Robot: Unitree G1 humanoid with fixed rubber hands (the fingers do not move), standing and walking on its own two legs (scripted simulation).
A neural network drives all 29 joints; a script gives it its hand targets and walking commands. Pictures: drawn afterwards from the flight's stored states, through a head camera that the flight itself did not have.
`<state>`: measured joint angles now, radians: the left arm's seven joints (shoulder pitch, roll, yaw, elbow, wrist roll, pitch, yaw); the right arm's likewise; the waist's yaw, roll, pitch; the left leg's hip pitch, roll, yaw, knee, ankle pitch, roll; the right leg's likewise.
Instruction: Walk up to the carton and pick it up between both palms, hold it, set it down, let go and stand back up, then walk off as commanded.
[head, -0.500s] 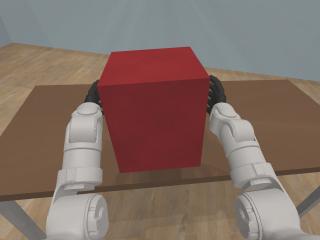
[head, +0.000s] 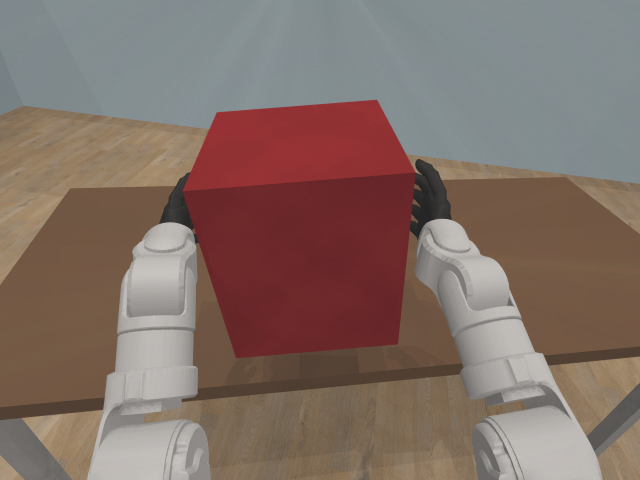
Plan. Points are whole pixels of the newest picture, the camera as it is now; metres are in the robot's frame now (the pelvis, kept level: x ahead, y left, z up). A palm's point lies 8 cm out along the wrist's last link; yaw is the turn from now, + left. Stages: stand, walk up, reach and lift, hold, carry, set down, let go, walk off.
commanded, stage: hold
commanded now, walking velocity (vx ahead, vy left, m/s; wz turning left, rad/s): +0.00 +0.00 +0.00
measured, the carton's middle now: (307, 227) +0.39 +0.01 +0.18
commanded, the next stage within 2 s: none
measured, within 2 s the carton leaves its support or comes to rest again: neither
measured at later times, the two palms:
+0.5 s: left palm (199, 223) +0.39 +0.15 +0.19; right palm (435, 225) +0.38 -0.15 +0.19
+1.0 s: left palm (188, 223) +0.37 +0.16 +0.20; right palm (435, 222) +0.37 -0.14 +0.21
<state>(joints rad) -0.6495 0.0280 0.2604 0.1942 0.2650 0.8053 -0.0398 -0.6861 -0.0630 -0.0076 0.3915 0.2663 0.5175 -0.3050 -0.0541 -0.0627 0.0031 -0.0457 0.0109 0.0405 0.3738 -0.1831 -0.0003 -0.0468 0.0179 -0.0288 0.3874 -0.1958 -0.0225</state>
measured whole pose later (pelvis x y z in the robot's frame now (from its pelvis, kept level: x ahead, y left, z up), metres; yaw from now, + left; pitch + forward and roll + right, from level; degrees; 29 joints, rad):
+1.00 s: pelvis +0.02 +0.00 +0.00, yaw +0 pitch -8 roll +0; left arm -0.62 0.03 0.25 0.14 0.29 0.83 -0.05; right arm -0.66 -0.06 0.01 0.35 0.27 0.52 -0.31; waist -0.08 -0.04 0.01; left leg -0.02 0.01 0.04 0.37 -0.21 0.00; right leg -0.02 0.02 -0.03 0.39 -0.22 -0.03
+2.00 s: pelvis +0.01 +0.00 +0.00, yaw +0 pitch -9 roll +0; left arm -0.66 0.03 0.25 0.20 0.30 0.81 -0.04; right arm -0.70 -0.05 -0.03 0.41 0.25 0.49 -0.30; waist -0.07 -0.05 0.00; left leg -0.02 0.01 0.04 0.37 -0.20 0.00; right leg -0.03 0.02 -0.03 0.39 -0.21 -0.03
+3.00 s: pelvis +0.00 +0.00 +0.00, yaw +0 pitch -10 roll +0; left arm -0.71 0.02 0.30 0.30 0.33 0.82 -0.07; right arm -0.76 -0.03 -0.06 0.49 0.25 0.46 -0.31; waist -0.05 -0.06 0.01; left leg -0.01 0.01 0.04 0.36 -0.18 0.00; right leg -0.01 0.02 -0.03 0.39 -0.20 -0.03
